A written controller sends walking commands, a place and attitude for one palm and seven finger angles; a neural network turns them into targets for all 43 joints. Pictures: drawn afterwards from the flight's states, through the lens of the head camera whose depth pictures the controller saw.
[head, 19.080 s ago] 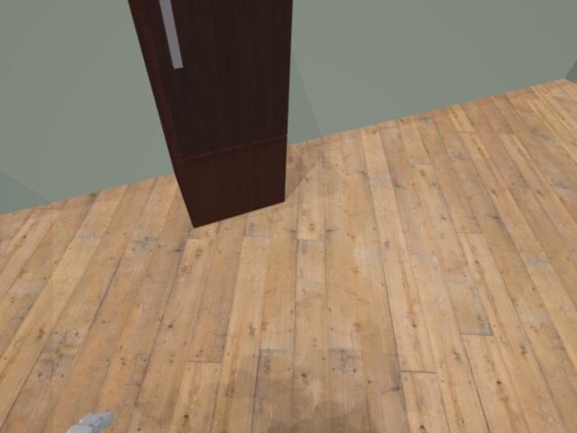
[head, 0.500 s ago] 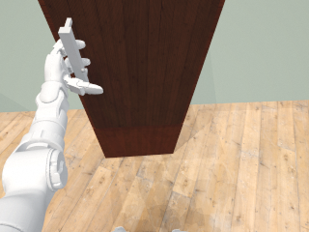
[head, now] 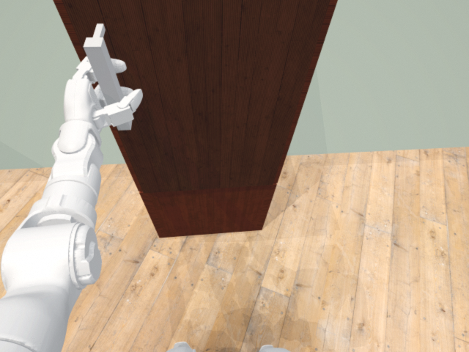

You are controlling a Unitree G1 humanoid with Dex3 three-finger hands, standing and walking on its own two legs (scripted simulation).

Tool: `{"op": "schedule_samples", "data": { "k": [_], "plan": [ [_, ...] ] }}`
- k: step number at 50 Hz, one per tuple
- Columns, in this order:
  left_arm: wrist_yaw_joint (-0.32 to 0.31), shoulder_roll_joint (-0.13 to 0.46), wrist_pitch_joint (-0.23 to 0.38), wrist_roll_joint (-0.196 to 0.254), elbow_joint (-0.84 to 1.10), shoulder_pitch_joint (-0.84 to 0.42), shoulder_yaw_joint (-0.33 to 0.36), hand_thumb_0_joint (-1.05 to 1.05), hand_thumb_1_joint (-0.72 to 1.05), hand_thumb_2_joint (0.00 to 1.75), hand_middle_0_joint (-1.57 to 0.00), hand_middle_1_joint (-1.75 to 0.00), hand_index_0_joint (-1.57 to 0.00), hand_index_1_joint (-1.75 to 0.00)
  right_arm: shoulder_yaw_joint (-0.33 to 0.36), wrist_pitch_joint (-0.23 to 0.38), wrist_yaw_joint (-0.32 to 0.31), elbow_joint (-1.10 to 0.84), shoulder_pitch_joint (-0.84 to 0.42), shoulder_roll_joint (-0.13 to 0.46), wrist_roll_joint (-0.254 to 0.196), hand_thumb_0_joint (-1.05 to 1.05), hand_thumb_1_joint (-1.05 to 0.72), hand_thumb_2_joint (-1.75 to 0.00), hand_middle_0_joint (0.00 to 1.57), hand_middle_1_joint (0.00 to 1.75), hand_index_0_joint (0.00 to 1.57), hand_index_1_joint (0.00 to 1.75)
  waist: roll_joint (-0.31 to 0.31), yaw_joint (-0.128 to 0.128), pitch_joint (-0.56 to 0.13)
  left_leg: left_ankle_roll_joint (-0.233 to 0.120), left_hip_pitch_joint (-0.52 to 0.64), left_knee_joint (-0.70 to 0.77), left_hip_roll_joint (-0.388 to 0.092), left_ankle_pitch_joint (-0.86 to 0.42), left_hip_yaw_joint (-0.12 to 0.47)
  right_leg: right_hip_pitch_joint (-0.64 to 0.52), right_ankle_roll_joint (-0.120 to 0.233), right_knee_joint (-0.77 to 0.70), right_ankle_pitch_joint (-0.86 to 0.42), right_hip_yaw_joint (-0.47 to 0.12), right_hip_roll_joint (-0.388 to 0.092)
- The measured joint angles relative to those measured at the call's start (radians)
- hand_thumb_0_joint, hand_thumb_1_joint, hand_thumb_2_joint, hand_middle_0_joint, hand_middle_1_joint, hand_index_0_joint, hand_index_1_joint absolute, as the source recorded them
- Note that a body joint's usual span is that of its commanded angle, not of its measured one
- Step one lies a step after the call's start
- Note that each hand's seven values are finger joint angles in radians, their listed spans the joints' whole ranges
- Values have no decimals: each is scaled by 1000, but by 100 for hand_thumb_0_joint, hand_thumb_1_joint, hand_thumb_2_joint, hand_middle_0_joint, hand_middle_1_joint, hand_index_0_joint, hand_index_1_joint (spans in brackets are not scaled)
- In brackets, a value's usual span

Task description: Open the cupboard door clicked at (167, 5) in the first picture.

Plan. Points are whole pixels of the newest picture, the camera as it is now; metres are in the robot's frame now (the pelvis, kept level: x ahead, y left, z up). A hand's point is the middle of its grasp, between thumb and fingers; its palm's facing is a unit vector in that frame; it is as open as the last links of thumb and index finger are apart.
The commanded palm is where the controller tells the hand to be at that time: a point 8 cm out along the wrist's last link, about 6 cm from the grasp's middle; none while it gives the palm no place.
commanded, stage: close the thumb around the handle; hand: left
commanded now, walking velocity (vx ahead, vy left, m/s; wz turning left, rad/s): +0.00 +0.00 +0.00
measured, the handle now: (113, 81) +0.56 +0.18 +0.13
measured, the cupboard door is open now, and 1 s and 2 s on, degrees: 0 29 38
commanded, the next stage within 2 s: pull the door open along its arc in 0.20 s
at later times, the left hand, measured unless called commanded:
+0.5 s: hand (122, 105) +0.50 +0.16 +0.13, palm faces +0.04 -1.00 +0.00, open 6.0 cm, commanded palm +0.45 +0.20 +0.13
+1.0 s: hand (162, 184) +0.34 +0.08 +0.13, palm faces +0.15 -0.98 +0.10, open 6.7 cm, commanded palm +0.27 +0.16 +0.13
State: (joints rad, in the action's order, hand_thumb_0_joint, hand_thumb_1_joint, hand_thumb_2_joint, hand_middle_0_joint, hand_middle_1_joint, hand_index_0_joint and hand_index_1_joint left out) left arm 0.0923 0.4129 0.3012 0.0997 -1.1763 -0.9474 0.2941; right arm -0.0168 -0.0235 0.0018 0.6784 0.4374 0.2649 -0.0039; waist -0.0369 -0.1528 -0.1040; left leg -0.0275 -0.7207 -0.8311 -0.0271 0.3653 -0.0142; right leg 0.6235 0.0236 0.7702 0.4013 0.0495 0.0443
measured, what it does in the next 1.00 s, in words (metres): stands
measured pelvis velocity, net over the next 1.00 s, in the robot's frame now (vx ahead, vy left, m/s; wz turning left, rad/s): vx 0.02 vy -0.01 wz -0.02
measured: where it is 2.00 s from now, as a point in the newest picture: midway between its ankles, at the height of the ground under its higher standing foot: outside the picture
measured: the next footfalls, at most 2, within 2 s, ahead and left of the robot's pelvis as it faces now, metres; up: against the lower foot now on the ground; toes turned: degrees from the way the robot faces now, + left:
none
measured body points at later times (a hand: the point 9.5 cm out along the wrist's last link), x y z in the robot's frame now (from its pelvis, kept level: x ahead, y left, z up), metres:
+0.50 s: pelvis +0.01 -0.01 +0.00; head +0.07 +0.00 +0.45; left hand +0.49 +0.21 +0.13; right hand +0.01 -0.27 -0.11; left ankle +0.02 +0.10 -0.70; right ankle -0.02 -0.11 -0.70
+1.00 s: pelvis +0.02 -0.01 +0.02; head +0.01 -0.03 +0.47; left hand +0.32 +0.13 +0.13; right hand +0.19 -0.24 -0.06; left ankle +0.02 +0.10 -0.70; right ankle -0.02 -0.11 -0.70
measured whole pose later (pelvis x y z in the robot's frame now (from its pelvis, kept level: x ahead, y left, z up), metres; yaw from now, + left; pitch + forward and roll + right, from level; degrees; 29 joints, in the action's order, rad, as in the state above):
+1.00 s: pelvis +0.02 -0.01 +0.02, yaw -1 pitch +4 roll +0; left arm -0.22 0.00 0.01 0.13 -0.04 -0.02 -0.01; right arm -0.03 -0.05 0.02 0.53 0.21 0.21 -0.01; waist -0.03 -0.02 -0.12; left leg -0.01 -0.38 -0.66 -0.02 0.34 -0.06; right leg 0.32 0.04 0.65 0.39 0.00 0.04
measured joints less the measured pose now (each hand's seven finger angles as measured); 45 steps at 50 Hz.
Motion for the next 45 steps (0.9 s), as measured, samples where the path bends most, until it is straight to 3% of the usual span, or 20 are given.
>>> {"op": "schedule_samples", "data": {
  "k": [6, 19, 26, 33, 39, 41, 45],
  "plan": [
    [9, 4, 0, -1, -8, -10, 1, 0, 69, 81, -36, -133, -35, -133, -1, 2, -2, 2, -5, 0, 0, 1, -91, -90, 20, 30, 20, 30, 3, 2, 2, 1, -2, 1, 1, -1, 3, 2, 1, 0, 1, 3, 0],
    [22, 2, -2, -9, 7, 13, 24, 0, 70, 79, -34, -135, -33, -135, -2, -3, -5, -10, -21, 5, -2, 1, -91, -90, 20, 30, 20, 30, 3, 4, -5, 5, 9, 8, -2, 1, 0, -5, 5, -3, 3, -2, 2],
    [44, -7, -17, 11, 94, 108, 42, 0, 70, 76, -34, -135, -33, -135, 1, -19, -8, -40, -14, 5, -10, 1, -91, -90, 20, 30, 20, 30, -1, 10, -15, 6, 48, 32, -9, 4, -20, -34, 6, -21, 0, -22, 9],
    [58, -74, -50, 57, 313, 311, 13, 0, 69, 73, -33, -134, -31, -133, 6, -35, -4, -71, -13, 1, -27, 1, -91, -90, 20, 30, 20, 30, -6, 39, -31, 7, 127, 73, -12, 5, -38, -104, 6, -58, -3, -42, 12],
    [48, -163, -103, 97, 616, 563, -63, 0, 68, 71, -32, -134, -28, -131, 12, -24, 2, -106, -51, -5, -40, 1, -91, -90, 20, 30, 20, 30, -11, 72, -37, 7, 211, 117, -8, 0, -50, -180, 5, -92, -8, -55, 8],
    [11, -207, -134, 101, 732, 650, -102, 0, 68, 71, -32, -133, -28, -130, 16, -15, 5, -116, -73, -9, -42, 1, -91, -90, 20, 30, 20, 30, -14, 89, -37, 8, 238, 130, -6, -3, -53, -205, 4, -102, -9, -58, 7],
    [-138, -316, -202, 86, 943, 797, -194, 1, 66, 70, -31, -132, -29, -127, 11, -4, 14, -128, -140, -24, -33, 1, -91, -90, 19, 30, 20, 30, -14, 115, -28, 10, 287, 152, 1, -11, -52, -250, 5, -114, -10, -57, 0]
  ]
}}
